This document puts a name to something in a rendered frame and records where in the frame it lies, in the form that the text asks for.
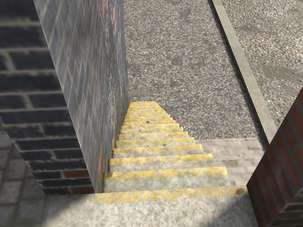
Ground stairs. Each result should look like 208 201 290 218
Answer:
101 101 231 193

